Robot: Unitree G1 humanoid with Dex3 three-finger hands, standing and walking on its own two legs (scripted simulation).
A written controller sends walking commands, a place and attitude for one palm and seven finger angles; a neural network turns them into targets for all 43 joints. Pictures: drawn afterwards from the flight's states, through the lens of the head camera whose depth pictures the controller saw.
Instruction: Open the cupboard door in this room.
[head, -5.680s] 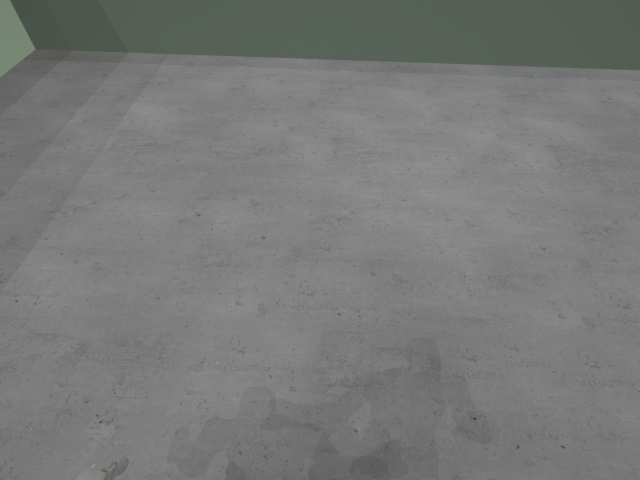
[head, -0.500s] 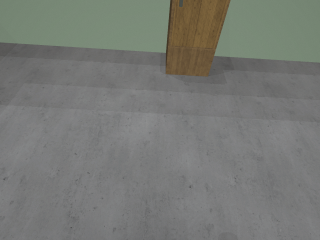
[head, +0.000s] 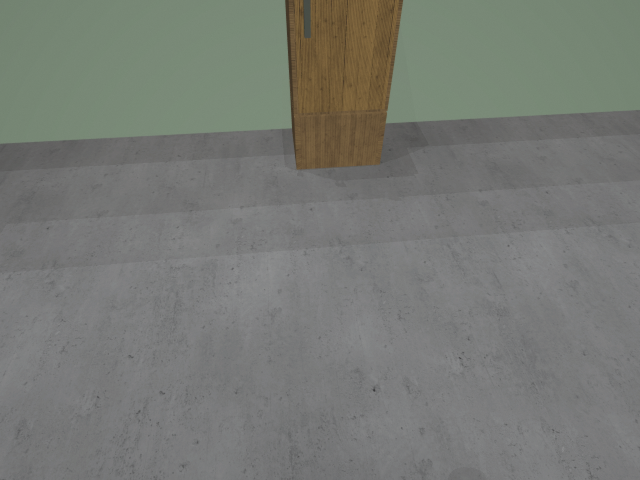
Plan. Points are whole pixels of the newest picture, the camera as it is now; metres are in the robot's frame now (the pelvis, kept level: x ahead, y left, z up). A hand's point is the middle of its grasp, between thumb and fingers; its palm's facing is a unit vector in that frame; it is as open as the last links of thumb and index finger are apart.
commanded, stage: turn or walk to find it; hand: left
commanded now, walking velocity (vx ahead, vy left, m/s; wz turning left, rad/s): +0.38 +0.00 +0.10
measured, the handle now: (306, 14) +1.69 +0.11 +0.00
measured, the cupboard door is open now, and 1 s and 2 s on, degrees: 0 0 0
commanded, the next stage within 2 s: stand and wait in 0.92 s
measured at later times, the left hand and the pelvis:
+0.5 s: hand out of the picture +0.04 +0.19 -0.19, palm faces +0.17 -0.98 -0.11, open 7.4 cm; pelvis +0.18 +0.07 -0.03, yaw +3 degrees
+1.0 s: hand (221, 281) +0.51 +0.22 -0.16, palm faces +0.00 -0.98 -0.22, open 7.4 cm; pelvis +0.40 +0.04 -0.01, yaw +2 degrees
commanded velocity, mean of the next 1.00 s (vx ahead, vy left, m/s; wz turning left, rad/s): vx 0.34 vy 0.00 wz -0.02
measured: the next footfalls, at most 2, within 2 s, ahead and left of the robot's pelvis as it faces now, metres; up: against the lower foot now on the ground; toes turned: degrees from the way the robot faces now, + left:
left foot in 0.44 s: +0.31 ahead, +0.17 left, +0.00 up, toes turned +13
right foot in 0.96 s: +0.51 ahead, -0.07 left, +0.00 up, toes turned -7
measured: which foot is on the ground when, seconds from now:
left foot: down 0.00-0.04, up 0.06-0.42, down 0.44-0.98, up 1.00-1.00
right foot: down 0.00-0.46, up 0.48-0.94, down 0.96-1.00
